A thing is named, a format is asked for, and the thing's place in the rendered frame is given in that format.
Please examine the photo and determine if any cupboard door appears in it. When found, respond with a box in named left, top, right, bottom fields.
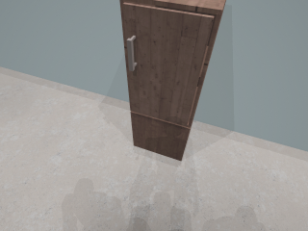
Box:
left=122, top=2, right=214, bottom=127

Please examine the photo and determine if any handle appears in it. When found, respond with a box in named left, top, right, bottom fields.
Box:
left=126, top=36, right=137, bottom=71

